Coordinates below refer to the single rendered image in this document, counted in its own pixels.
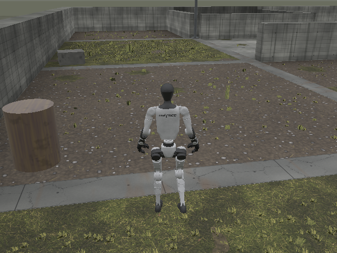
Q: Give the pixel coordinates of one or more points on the humanoid robot head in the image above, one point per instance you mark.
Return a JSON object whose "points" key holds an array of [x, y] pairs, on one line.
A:
{"points": [[167, 91]]}

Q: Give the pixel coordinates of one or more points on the robot left hand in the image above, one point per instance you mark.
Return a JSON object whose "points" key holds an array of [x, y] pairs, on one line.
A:
{"points": [[144, 146]]}

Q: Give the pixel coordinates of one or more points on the right robot forearm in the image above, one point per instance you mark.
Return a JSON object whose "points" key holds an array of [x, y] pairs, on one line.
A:
{"points": [[193, 138]]}

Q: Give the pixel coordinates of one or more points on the robot right upper arm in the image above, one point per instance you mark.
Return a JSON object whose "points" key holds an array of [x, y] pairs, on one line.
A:
{"points": [[187, 120]]}

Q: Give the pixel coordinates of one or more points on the robot left foot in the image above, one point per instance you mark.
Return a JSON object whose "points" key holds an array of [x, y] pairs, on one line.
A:
{"points": [[157, 207]]}

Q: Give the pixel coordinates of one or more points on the robot right hand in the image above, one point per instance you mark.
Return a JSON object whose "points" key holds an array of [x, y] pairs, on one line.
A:
{"points": [[196, 147]]}

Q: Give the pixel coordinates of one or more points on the robot left upper arm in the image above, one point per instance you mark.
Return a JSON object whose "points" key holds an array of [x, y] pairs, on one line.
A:
{"points": [[148, 120]]}

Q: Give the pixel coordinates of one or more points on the left robot forearm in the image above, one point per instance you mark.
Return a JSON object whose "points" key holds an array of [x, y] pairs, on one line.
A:
{"points": [[142, 138]]}

